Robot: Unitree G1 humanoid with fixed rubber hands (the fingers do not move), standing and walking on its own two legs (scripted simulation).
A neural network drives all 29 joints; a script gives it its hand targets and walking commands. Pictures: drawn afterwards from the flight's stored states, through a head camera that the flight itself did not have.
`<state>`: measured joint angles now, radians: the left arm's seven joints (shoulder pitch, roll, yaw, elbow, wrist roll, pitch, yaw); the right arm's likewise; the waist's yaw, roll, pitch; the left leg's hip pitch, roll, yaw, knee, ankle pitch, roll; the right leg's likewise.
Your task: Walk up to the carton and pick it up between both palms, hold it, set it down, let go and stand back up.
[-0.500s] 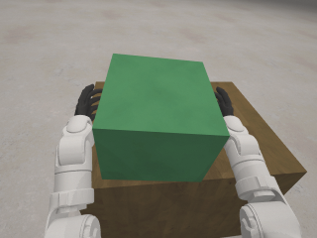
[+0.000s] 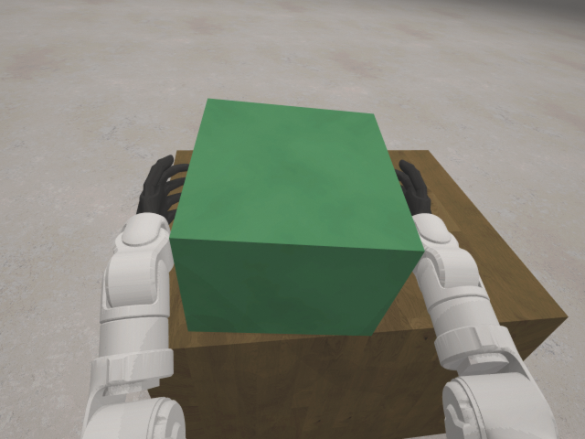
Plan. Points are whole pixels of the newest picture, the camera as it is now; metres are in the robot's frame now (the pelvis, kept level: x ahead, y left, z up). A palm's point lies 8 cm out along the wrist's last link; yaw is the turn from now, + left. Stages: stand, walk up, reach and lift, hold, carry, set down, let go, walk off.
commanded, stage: hold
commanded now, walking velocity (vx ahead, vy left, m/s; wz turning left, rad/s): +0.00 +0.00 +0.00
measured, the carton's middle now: (287, 214) +0.39 +0.00 +0.15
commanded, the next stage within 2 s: none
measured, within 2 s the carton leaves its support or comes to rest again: neither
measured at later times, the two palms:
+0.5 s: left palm (154, 218) +0.34 +0.18 +0.17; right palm (414, 217) +0.36 -0.17 +0.17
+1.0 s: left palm (155, 218) +0.35 +0.18 +0.17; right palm (414, 217) +0.36 -0.17 +0.17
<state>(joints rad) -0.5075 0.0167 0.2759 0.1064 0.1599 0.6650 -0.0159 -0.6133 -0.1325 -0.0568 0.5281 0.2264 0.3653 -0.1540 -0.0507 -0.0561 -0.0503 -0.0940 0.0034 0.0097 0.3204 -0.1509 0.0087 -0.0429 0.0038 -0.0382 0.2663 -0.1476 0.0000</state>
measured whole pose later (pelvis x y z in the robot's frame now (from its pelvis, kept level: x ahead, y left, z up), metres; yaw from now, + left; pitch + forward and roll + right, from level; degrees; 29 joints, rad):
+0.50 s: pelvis +0.00 +0.00 +0.00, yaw +0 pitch -5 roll -1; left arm -0.50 0.02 0.27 0.09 0.16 0.67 -0.01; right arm -0.61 -0.13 -0.06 0.52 0.23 0.37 -0.16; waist -0.05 -0.05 -0.05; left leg -0.10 0.00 0.01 0.32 -0.15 0.01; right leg -0.05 0.01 -0.04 0.27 -0.15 0.00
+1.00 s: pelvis +0.00 +0.00 +0.00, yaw +0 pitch -5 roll -1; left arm -0.49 0.02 0.27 0.09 0.16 0.66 -0.01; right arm -0.60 -0.13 -0.05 0.52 0.24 0.36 -0.15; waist -0.05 -0.06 -0.05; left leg -0.09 0.01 0.01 0.33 -0.15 0.01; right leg -0.04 0.01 -0.04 0.27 -0.15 0.00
